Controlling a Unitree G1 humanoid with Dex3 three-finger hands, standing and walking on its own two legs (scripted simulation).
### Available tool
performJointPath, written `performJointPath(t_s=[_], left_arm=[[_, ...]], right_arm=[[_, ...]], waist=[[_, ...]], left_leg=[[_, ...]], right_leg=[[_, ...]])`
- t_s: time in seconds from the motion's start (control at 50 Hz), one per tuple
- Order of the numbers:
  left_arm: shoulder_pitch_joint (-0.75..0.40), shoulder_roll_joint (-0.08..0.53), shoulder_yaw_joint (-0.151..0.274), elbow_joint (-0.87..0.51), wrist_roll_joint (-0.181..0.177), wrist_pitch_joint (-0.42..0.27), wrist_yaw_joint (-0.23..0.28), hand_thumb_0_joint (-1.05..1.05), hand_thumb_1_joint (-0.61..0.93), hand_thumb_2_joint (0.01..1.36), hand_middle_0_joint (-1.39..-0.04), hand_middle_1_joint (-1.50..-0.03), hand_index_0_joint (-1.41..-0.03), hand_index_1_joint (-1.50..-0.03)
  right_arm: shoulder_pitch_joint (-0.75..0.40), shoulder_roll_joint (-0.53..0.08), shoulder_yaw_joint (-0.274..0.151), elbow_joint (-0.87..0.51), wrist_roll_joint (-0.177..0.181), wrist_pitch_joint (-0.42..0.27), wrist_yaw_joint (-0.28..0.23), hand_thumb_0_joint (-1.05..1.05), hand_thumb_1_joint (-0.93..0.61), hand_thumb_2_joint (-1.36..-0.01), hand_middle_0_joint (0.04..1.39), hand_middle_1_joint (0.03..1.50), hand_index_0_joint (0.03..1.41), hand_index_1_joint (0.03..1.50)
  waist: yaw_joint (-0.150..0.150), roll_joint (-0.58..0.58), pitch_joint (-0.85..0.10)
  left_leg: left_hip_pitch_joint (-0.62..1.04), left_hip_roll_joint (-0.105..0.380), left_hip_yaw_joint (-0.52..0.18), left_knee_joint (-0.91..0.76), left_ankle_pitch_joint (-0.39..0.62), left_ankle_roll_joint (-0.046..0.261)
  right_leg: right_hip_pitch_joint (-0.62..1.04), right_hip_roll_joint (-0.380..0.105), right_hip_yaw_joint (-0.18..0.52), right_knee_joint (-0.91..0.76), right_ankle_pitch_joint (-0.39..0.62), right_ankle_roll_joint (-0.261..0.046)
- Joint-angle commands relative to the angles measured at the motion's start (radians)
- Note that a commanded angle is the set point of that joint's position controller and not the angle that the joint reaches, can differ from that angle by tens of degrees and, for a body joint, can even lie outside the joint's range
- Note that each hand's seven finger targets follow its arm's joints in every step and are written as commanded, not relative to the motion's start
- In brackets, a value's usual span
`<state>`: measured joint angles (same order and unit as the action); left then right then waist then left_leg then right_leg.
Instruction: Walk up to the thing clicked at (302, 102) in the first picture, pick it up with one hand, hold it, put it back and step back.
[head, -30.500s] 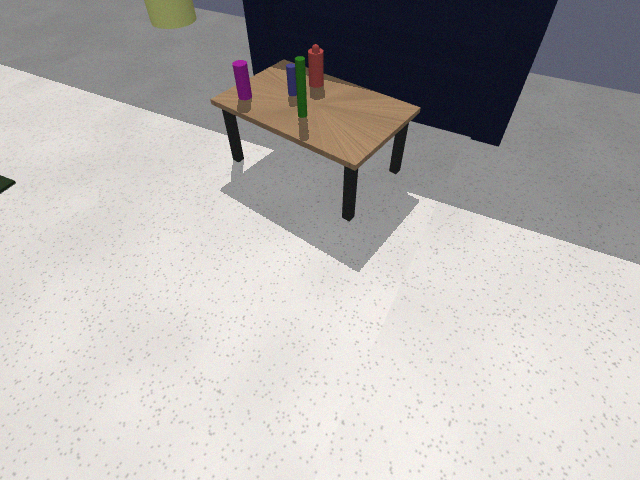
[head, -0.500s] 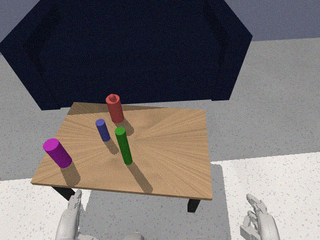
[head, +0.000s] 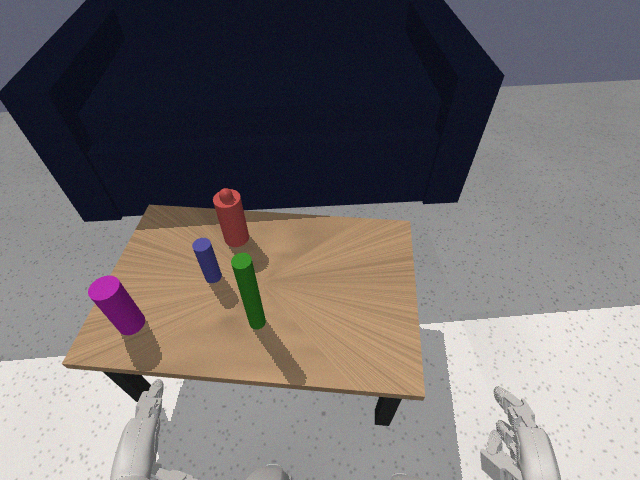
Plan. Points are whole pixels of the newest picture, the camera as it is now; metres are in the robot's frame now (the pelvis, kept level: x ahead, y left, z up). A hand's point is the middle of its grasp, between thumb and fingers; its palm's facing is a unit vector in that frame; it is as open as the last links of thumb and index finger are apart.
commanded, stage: home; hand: left
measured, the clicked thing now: (250, 294) +0.52 +0.18 -0.24
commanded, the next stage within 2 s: stand in 0.04 s
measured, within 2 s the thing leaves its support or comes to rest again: neither
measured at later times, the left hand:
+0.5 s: hand out of the picture +0.11 +0.25 -0.11, palm faces -0.01 -0.93 -0.36, open 11.3 cm
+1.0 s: hand out of the picture +0.04 +0.25 -0.10, palm faces +0.01 -0.94 -0.35, open 7.4 cm
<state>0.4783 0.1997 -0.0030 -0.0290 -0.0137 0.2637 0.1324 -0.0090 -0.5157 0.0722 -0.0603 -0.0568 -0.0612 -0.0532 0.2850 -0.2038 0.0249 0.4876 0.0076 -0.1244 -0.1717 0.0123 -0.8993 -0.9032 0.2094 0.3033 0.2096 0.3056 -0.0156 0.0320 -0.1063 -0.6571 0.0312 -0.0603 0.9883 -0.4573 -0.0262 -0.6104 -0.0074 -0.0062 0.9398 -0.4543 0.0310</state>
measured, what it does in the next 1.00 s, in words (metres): rises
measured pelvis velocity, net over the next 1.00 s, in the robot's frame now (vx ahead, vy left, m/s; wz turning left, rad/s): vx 0.00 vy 0.00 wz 0.01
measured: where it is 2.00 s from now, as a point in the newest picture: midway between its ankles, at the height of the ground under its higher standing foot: outside the picture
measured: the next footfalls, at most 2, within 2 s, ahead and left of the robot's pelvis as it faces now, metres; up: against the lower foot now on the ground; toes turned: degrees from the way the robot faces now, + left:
none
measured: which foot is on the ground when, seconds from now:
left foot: down 0.00-1.00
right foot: down 0.00-1.00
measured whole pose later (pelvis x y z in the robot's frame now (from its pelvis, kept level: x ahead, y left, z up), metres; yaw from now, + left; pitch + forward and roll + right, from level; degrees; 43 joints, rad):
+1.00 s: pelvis +0.00 +0.00 +0.06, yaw +0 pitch -5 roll +0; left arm 0.19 0.32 0.01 1.11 0.02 0.00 0.01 0.01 0.90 0.90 -0.21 -0.30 -0.21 -0.30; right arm 0.17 -0.31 -0.01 1.07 -0.02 0.00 0.00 0.01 -0.90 -0.90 0.21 0.30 0.21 0.30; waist 0.01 0.02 0.06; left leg -0.16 0.01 -0.03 0.44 -0.20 -0.02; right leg -0.14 -0.04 0.01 0.43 -0.22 0.04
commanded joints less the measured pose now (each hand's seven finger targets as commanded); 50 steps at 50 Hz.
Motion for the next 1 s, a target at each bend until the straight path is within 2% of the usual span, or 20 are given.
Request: performJointPath(t_s=[0.0,0.1,0.12,0.16,0.18,0.2,0.22,0.24,0.3,0.34,0.38,0.42,0.48,0.52,0.64,0.66,0.72,0.76,0.84,0.98], left_arm=[[-0.04,0.092,0.043,-0.196,0.012,-0.059,0.011,0.0,-0.536,0.064,-0.052,-0.053,-0.053,-0.052],[-0.016,0.092,0.047,-0.191,0.015,-0.059,0.011,0.0,-0.528,0.068,-0.052,-0.054,-0.054,-0.053],[-0.019,0.101,0.053,-0.203,0.011,-0.06,0.012,0.0,-0.536,0.063,-0.052,-0.053,-0.053,-0.052],[-0.014,0.104,0.058,-0.197,0.013,-0.06,0.011,0.0,-0.376,0.223,-0.2,-0.213,-0.2,-0.212],[-0.014,0.098,0.048,-0.185,0.013,-0.059,0.011,0.0,-0.296,0.303,-0.2,-0.293,-0.2,-0.292],[-0.193,0.258,0.095,0.166,0.111,-0.17,-0.036,0.0,-0.216,0.383,-0.2,-0.3,-0.2,-0.3],[-0.153,0.263,0.106,0.277,0.12,-0.215,-0.062,0.0,-0.136,0.463,-0.2,-0.3,-0.2,-0.3],[-0.16,0.269,0.097,0.307,0.114,-0.241,-0.079,0.0,-0.056,0.543,-0.2,-0.3,-0.2,-0.3],[-0.216,0.276,0.077,0.423,0.079,-0.28,-0.107,0.0,0.184,0.783,-0.2,-0.3,-0.2,-0.3],[-0.239,0.291,0.078,0.497,0.065,-0.292,-0.111,0.0,0.344,0.9,-0.2,-0.3,-0.2,-0.3],[-0.253,0.29,0.079,0.568,0.057,-0.298,-0.108,0.0,0.504,0.9,-0.2,-0.3,-0.2,-0.3],[-0.255,0.282,0.076,0.635,0.053,-0.298,-0.103,0.0,0.664,0.9,-0.2,-0.3,-0.2,-0.3],[-0.258,0.291,0.077,0.722,0.048,-0.299,-0.101,0.0,0.899,0.9,-0.2,-0.3,-0.2,-0.3],[-0.279,0.302,0.078,0.771,0.048,-0.298,-0.098,0.0,0.899,0.9,-0.2,-0.3,-0.2,-0.3],[-0.276,0.308,0.069,0.91,0.041,-0.288,-0.102,0.0,0.899,0.9,-0.2,-0.3,-0.2,-0.3],[-0.289,0.313,0.066,0.928,0.041,-0.289,-0.104,0.0,0.899,0.9,-0.2,-0.3,-0.2,-0.3],[-0.292,0.317,0.061,0.975,0.038,-0.292,-0.106,0.0,0.899,0.9,-0.2,-0.3,-0.2,-0.3],[-0.311,0.326,0.059,1.0,0.037,-0.293,-0.107,0.0,0.899,0.9,-0.2,-0.3,-0.2,-0.3],[-0.327,0.328,0.054,1.041,0.036,-0.295,-0.106,0.0,0.899,0.9,-0.2,-0.3,-0.2,-0.3],[-0.347,0.333,0.051,1.085,0.036,-0.294,-0.108,0.0,0.899,0.9,-0.2,-0.3,-0.2,-0.3]], right_arm=[[-0.078,-0.119,-0.051,-0.165,-0.002,-0.066,-0.014,0.0,-0.897,-0.904,0.201,0.301,0.201,0.301],[-0.066,-0.121,-0.056,-0.159,-0.004,-0.07,-0.017,0.0,-0.897,-0.904,0.201,0.301,0.201,0.301],[-0.07,-0.119,-0.053,-0.158,-0.003,-0.067,-0.016,0.0,-0.897,-0.903,0.201,0.301,0.201,0.301],[-0.067,-0.117,-0.053,-0.158,-0.004,-0.066,-0.016,0.0,-0.9,-0.9,0.2,0.3,0.2,0.3],[-0.067,-0.12,-0.055,-0.159,-0.005,-0.065,-0.017,0.0,-0.9,-0.9,0.2,0.3,0.2,0.3],[-0.116,-0.269,-0.096,0.086,-0.124,0.003,0.043,0.0,-0.9,-0.9,0.2,0.3,0.2,0.3],[-0.097,-0.279,-0.106,0.111,-0.133,0.033,0.078,0.0,-0.9,-0.9,0.2,0.3,0.2,0.3],[-0.106,-0.285,-0.114,0.095,-0.127,0.05,0.096,0.0,-0.9,-0.9,0.2,0.3,0.2,0.3],[-0.102,-0.26,-0.106,0.137,-0.067,0.055,0.144,0.0,-0.9,-0.9,0.2,0.3,0.2,0.3],[-0.091,-0.264,-0.114,0.17,-0.056,0.056,0.157,0.0,-0.9,-0.9,0.2,0.3,0.2,0.3],[-0.096,-0.273,-0.115,0.206,-0.058,0.06,0.161,0.0,-0.9,-0.9,0.2,0.3,0.2,0.3],[-0.118,-0.279,-0.116,0.237,-0.061,0.065,0.161,0.0,-0.9,-0.9,0.2,0.3,0.2,0.3],[-0.119,-0.284,-0.113,0.28,-0.055,0.075,0.159,0.0,-0.9,-0.9,0.2,0.3,0.2,0.3],[-0.112,-0.289,-0.108,0.314,-0.05,0.081,0.156,0.0,-0.9,-0.9,0.2,0.3,0.2,0.3],[-0.135,-0.312,-0.099,0.395,-0.045,0.094,0.152,0.0,-0.9,-0.9,0.2,0.3,0.2,0.3],[-0.128,-0.314,-0.095,0.41,-0.044,0.094,0.152,0.0,-0.9,-0.9,0.2,0.3,0.2,0.3],[-0.124,-0.318,-0.09,0.448,-0.039,0.09,0.152,0.0,-0.9,-0.9,0.2,0.3,0.2,0.3],[-0.123,-0.317,-0.088,0.467,-0.034,0.092,0.152,0.0,-0.9,-0.9,0.2,0.3,0.2,0.3],[-0.136,-0.311,-0.085,0.499,-0.03,0.094,0.154,0.0,-0.9,-0.9,0.2,0.3,0.2,0.3],[-0.153,-0.312,-0.082,0.539,-0.028,0.101,0.158,0.0,-0.9,-0.9,0.2,0.3,0.2,0.3]], waist=[[-0.004,0.0,-0.066],[-0.008,-0.011,-0.11],[0.004,-0.004,-0.107],[0.002,-0.001,-0.103],[-0.006,-0.009,-0.098],[0.039,-0.06,0.056],[0.032,-0.088,0.004],[0.018,-0.079,0.02],[0.025,-0.091,0.017],[0.02,-0.084,0.008],[0.025,-0.051,0.004],[0.04,-0.005,0.027],[0.039,0.01,0.036],[0.031,-0.001,0.057],[0.04,0.019,0.11],[0.029,0.006,0.123],[0.031,0.006,0.117],[0.02,-0.021,0.139],[0.019,-0.038,0.14],[0.017,-0.042,0.157]], left_leg=[[0.076,-0.019,0.047,-0.192,0.071,0.028],[0.104,-0.017,0.046,-0.172,0.156,0.026],[0.093,-0.019,0.048,-0.171,0.156,0.027],[0.092,-0.018,0.046,-0.173,0.145,0.027],[0.088,-0.02,0.05,-0.169,0.142,0.028],[0.154,0.018,-0.009,-0.223,0.214,0.068],[0.182,0.006,0.012,-0.203,0.139,0.092],[0.175,-0.008,-0.008,-0.197,0.102,0.101],[0.227,-0.013,-0.006,-0.234,0.094,0.101],[0.272,-0.006,-0.011,-0.256,0.163,0.096],[0.31,0.013,-0.036,-0.29,0.264,0.098],[0.306,0.026,-0.067,-0.333,0.289,0.1],[0.328,0.037,-0.077,-0.374,0.317,0.094],[0.333,0.039,-0.079,-0.412,0.303,0.087],[0.358,0.057,-0.105,-0.557,0.139,0.075],[0.367,0.056,-0.104,-0.576,0.147,0.07],[0.417,0.06,-0.091,-0.597,0.23,0.061],[0.434,0.054,-0.078,-0.613,0.216,0.055],[0.467,0.058,-0.065,-0.633,0.253,0.051],[0.494,0.061,-0.058,-0.666,0.232,0.045]], right_leg=[[0.018,0.03,-0.057,-0.17,0.068,-0.036],[0.037,0.033,-0.06,-0.152,0.144,-0.034],[0.044,0.029,-0.058,-0.155,0.145,-0.036],[0.038,0.031,-0.058,-0.156,0.133,-0.035],[0.031,0.03,-0.057,-0.162,0.133,-0.033],[0.155,-0.04,0.037,-0.18,0.143,-0.093],[0.153,-0.07,0.093,-0.209,0.089,-0.122],[0.131,-0.065,0.112,-0.231,0.058,-0.129],[0.158,-0.087,0.13,-0.272,0.048,-0.123],[0.182,-0.084,0.117,-0.272,0.145,-0.11],[0.217,-0.067,0.083,-0.237,0.259,-0.089],[0.245,-0.058,0.068,-0.244,0.263,-0.081],[0.294,-0.06,0.066,-0.282,0.292,-0.075],[0.321,-0.064,0.07,-0.313,0.293,-0.075],[0.382,-0.069,0.071,-0.443,0.202,-0.067],[0.384,-0.071,0.076,-0.465,0.209,-0.065],[0.425,-0.085,0.078,-0.506,0.266,-0.06],[0.419,-0.091,0.085,-0.546,0.237,-0.056],[0.44,-0.099,0.086,-0.585,0.247,-0.051],[0.439,-0.105,0.09,-0.631,0.216,-0.044]])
